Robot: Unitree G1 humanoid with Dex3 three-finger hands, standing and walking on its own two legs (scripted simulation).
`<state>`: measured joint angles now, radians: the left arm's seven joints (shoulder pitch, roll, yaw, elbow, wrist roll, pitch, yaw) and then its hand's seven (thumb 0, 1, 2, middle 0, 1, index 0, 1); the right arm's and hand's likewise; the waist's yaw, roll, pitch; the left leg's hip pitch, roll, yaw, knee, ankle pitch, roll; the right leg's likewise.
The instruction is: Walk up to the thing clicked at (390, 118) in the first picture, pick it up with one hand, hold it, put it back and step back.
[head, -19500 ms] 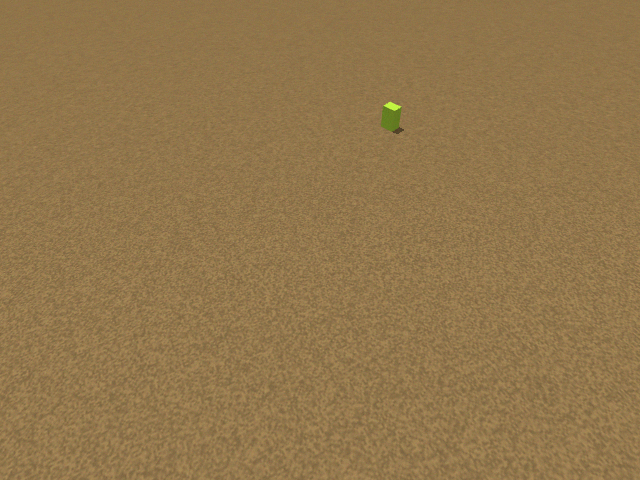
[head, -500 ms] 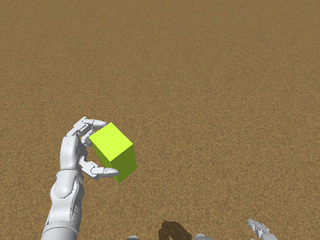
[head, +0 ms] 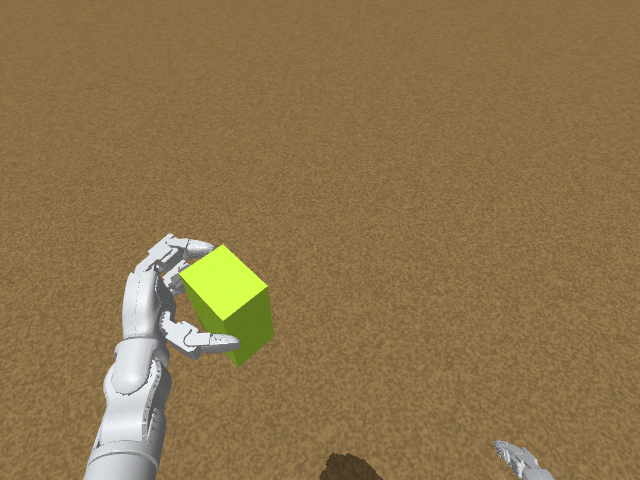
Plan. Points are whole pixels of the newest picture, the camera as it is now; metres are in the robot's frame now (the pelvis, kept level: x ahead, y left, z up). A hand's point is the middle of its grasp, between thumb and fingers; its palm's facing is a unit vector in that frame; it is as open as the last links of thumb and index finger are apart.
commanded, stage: hold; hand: left
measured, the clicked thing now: (231, 308) +0.34 +0.13 +0.03
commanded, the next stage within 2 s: none
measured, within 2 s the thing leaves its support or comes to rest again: neither
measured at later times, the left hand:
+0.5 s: hand (200, 298) +0.33 +0.16 +0.06, palm faces +0.07 -1.00 -0.01, open 12.2 cm
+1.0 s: hand (197, 300) +0.33 +0.17 +0.07, palm faces +0.07 -1.00 -0.01, open 12.2 cm
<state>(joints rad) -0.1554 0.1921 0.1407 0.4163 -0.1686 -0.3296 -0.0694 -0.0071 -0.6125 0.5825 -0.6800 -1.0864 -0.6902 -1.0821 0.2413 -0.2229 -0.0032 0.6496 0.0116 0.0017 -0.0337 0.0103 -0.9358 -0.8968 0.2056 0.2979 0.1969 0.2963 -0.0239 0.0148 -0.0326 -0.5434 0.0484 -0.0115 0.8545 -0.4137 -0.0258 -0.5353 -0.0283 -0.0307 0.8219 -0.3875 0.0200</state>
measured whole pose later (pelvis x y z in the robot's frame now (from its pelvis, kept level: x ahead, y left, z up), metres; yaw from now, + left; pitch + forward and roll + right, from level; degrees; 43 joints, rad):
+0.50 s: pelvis +0.00 +0.00 +0.00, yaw +0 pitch +5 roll -1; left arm -0.15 0.19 0.15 0.44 -0.17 -0.34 -0.08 -0.01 -0.61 0.57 -0.69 -1.09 -0.70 -1.08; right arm 0.24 -0.23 0.00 0.66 0.01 -0.01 -0.03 0.01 -0.94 -0.90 0.21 0.30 0.20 0.30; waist -0.02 0.01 -0.02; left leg -0.51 0.05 -0.01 0.82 -0.39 -0.03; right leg -0.50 -0.03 -0.03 0.79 -0.37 0.02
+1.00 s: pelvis +0.00 +0.00 +0.01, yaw +0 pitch +5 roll -1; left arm -0.14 0.19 0.15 0.44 -0.17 -0.34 -0.09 -0.01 -0.61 0.57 -0.68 -1.09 -0.70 -1.08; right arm 0.24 -0.22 0.00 0.67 0.01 -0.02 -0.03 0.01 -0.94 -0.90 0.21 0.30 0.20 0.30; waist -0.02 0.02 -0.02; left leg -0.50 0.05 -0.01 0.81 -0.39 -0.03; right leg -0.50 -0.03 -0.03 0.78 -0.36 0.02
